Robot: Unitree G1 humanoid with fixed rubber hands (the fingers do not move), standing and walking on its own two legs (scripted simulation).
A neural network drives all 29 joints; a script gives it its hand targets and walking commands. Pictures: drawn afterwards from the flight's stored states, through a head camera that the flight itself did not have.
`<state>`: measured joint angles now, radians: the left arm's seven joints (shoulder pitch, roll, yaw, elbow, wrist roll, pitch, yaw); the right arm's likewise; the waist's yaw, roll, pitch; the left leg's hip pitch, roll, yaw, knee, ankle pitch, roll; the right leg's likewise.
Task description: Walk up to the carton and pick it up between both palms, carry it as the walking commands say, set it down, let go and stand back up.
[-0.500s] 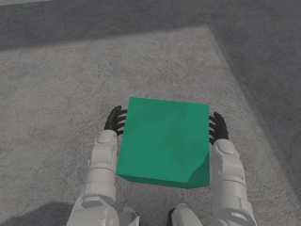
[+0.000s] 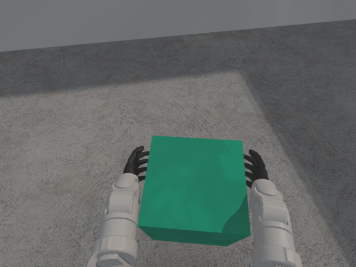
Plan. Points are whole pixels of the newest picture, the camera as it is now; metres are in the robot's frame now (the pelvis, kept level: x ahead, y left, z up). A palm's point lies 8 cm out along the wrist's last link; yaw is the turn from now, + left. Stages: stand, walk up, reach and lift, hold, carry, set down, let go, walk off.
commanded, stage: reach and lift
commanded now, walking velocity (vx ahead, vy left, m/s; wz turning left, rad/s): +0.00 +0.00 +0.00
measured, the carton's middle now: (192, 195) +0.32 -0.03 -0.07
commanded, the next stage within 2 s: none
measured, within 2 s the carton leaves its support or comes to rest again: neither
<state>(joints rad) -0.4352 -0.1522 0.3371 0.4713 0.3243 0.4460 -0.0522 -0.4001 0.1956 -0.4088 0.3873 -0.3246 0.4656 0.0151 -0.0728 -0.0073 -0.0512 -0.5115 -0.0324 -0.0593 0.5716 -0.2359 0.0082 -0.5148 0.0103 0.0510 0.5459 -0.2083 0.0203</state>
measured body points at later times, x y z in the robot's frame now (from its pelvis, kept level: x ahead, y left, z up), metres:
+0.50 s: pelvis +0.01 +0.00 +0.02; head -0.02 +0.01 +0.47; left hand +0.34 +0.12 +0.05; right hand +0.31 -0.18 +0.06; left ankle +0.02 +0.11 -0.73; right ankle +0.03 -0.13 -0.73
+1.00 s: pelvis +0.01 +0.00 +0.02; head -0.03 +0.00 +0.47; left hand +0.32 +0.14 +0.06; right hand +0.32 -0.16 +0.06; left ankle +0.02 +0.11 -0.73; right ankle +0.03 -0.13 -0.73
